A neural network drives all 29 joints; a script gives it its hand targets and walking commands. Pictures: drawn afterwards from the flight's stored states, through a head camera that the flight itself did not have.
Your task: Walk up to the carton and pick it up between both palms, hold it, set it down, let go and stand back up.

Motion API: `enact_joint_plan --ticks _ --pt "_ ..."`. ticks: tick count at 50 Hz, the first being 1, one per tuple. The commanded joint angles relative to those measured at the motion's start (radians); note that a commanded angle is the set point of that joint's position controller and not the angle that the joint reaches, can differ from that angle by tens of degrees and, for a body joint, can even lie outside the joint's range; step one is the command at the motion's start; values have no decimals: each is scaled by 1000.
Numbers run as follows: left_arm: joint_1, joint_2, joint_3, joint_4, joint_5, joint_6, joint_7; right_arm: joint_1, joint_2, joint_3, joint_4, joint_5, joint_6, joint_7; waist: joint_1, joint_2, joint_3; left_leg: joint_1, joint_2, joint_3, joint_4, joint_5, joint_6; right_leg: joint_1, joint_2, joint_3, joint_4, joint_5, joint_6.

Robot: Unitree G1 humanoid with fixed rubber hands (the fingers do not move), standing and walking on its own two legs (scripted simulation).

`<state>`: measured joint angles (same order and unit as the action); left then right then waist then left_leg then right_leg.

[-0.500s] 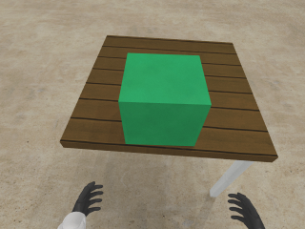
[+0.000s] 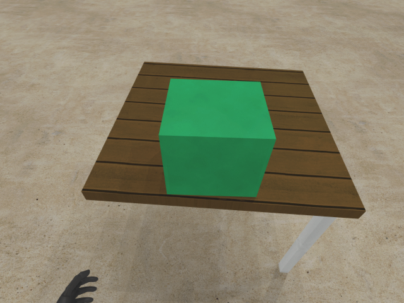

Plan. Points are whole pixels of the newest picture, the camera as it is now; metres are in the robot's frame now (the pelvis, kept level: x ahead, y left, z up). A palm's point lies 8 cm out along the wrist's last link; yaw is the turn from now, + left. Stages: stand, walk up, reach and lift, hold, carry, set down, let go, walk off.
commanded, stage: stand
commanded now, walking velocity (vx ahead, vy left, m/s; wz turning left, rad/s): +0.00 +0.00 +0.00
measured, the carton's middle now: (213, 138) +0.54 -0.01 +0.00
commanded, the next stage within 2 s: none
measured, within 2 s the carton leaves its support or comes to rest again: neither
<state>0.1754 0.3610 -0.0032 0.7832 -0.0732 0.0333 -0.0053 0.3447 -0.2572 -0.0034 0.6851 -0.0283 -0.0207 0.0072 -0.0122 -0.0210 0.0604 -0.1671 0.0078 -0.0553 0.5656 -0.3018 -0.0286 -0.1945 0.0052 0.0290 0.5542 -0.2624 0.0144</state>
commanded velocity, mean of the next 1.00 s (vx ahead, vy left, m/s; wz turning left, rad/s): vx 0.00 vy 0.00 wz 0.00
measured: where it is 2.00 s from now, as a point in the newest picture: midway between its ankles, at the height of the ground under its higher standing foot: outside the picture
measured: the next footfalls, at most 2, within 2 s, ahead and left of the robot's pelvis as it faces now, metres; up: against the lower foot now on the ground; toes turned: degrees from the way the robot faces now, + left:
none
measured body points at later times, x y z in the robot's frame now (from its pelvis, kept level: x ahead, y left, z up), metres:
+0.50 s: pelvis +0.00 +0.00 +0.00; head -0.01 +0.01 +0.45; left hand +0.13 +0.29 -0.11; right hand +0.11 -0.26 -0.10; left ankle +0.01 +0.14 -0.73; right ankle +0.03 -0.13 -0.73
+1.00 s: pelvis +0.01 +0.00 +0.00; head +0.01 +0.01 +0.45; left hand +0.13 +0.29 -0.11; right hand +0.13 -0.26 -0.10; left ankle +0.01 +0.14 -0.73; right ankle +0.03 -0.13 -0.73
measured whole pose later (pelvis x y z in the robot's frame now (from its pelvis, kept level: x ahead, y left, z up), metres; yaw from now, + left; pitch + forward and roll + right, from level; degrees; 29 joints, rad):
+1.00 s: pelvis +0.01 +0.00 +0.00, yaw +0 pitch -4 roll +0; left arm 0.18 0.36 0.00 0.87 -0.07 0.01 0.00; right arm 0.26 -0.26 0.00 0.69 -0.03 -0.02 0.00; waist -0.01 -0.02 0.06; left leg -0.17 0.01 -0.06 0.54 -0.30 -0.03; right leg -0.19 0.01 0.03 0.53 -0.26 0.01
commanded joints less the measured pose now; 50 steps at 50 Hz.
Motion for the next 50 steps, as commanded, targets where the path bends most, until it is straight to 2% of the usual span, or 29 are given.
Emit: enact_joint_plan --ticks 1,3,5,6,9,10,13,15,17,19,20,22,23,27,29,30,32,33,34,36,37,39,41,42,43,44,47,48,50 --pt "-46 208 75 -44 132 -56 8 -59 -298 -90 -35 -16 -18 -11 49 95 17 -165 45 -71 -150 -73 78 -16 -73 109 -149 -86 -49" --pt "-47 223 76 -37 134 -55 8 -61 -279 -94 -44 -10 -16 -13 45 29 24 -161 54 -79 -140 -39 79 -12 -83 118 -155 -80 -61" --pt "-45 206 73 -37 123 -59 6 -50 -295 -97 -38 -7 -20 -14 44 87 -16 -132 59 -83 -150 -40 84 -10 -83 113 -143 -46 -62" --pt "-61 209 69 -35 127 -63 6 -42 -270 -89 -38 -4 -21 -14 40 54 14 -137 53 -68 -136 -19 78 -28 -85 119 -161 -63 -60" --pt "-35 232 79 -19 121 -60 7 -29 -304 -96 -24 -1 -11 -14 30 96 9 -123 56 -67 -141 -17 78 -23 -94 127 -167 -58 -59" --pt "-45 216 76 -24 120 -63 11 -35 -272 -84 -20 -7 -14 -13 35 87 16 -129 54 -71 -147 -23 83 -19 -85 117 -157 -36 -54" --pt "-39 225 82 -24 121 -59 11 -54 -291 -91 -21 -4 -16 -14 45 127 13 -151 56 -65 -162 -31 76 16 -76 99 -142 7 -48" --pt "-35 212 79 -11 117 -62 8 -50 -274 -86 -24 3 -21 -12 39 116 -15 -123 67 -69 -167 33 74 34 -84 107 -131 56 -53" --pt "-50 198 72 -14 116 -65 8 -72 -290 -91 -18 3 -23 -16 34 76 -40 -100 75 -80 -158 83 75 33 -81 89 -122 109 -53" --pt "-51 210 75 -8 111 -67 6 -79 -279 -88 -18 7 -21 -12 23 135 -35 -87 78 -75 -165 85 67 29 -87 92 -128 139 -51" --pt "-49 213 75 0 115 -64 8 -72 -296 -92 -15 7 -20 -14 27 113 -40 -90 64 -69 -163 94 65 58 -84 90 -127 149 -49" --pt "-30 202 62 12 111 -70 7 -85 -281 -86 -7 8 -14 -13 33 116 -36 -75 71 -71 -155 136 64 47 -92 95 -126 176 -49" --pt "-34 215 72 13 112 -71 11 -61 -279 -82 -2 10 -16 -15 30 98 -45 -78 64 -65 -143 124 67 56 -96 107 -133 160 -57" --pt "-42 191 70 12 111 -63 8 -114 -293 -88 -7 13 -22 -17 35 109 -58 -45 78 -77 -144 131 68 37 -90 99 -146 154 -59" --pt "-56 204 67 14 110 -67 10 -108 -281 -80 -7 5 -15 -18 15 140 -36 -76 78 -82 -166 116 70 36 -90 103 -138 160 -60" --pt "-60 213 70 16 110 -69 11 -104 -280 -85 -7 11 -19 -18 16 102 -44 -72 80 -79 -161 110 68 18 -93 101 -136 118 -61" --pt "-45 203 71 22 111 -65 11 -113 -284 -84 2 5 -21 -14 27 139 -52 -76 79 -82 -171 93 66 43 -90 96 -136 105 -56" --pt "-35 215 72 24 109 -67 9 -111 -288 -83 8 9 -16 -19 26 139 -55 -73 81 -78 -170 105 69 45 -96 108 -142 112 -61" --pt "-48 202 69 19 108 -72 7 -124 -291 -82 4 8 -19 -21 28 98 -52 -68 87 -84 -173 118 67 37 -93 91 -134 134 -57" --pt "-23 182 70 30 100 -67 6 -142 -288 -86 -1 5 -18 -22 43 128 -77 -66 81 -77 -163 126 72 67 -99 101 -129 178 -57" --pt "-44 218 70 32 109 -69 8 -117 -277 -74 3 14 -15 -24 26 146 -50 -74 80 -73 -169 124 68 47 -98 105 -135 170 -58" --pt "-42 204 67 38 108 -70 9 -98 -277 -76 13 20 -18 -25 17 101 -65 -60 76 -72 -171 134 67 57 -97 97 -137 183 -54" --pt "-53 204 66 39 104 -72 11 -133 -286 -82 7 11 -19 -23 17 116 -57 -47 76 -67 -156 170 69 42 -98 97 -129 236 -54" --pt "-48 198 64 39 110 -74 11 -124 -273 -78 7 14 -20 -23 22 98 -86 -28 78 -69 -145 188 69 46 -102 104 -138 210 -50" --pt "-44 205 63 48 104 -72 13 -124 -281 -79 11 16 -18 -21 17 127 -55 -31 75 -61 -137 183 63 22 -100 109 -146 183 -56" --pt "-36 211 62 49 107 -76 11 -102 -286 -82 18 18 -19 -24 21 99 -87 -23 75 -77 -147 159 67 41 -106 112 -146 157 -63" --pt "-55 214 69 39 112 -71 10 -115 -281 -79 21 13 -15 -22 20 120 -43 -54 82 -72 -166 135 67 31 -93 93 -148 136 -57" --pt "-51 208 72 47 108 -71 13 -128 -284 -79 21 9 -12 -24 25 141 -54 -48 86 -73 -164 158 68 47 -98 96 -141 163 -58" --pt "-57 187 61 43 106 -74 14 -122 -288 -85 19 16 -13 -25 15 127 -90 -24 82 -68 -151 170 65 56 -99 94 -132 211 -60"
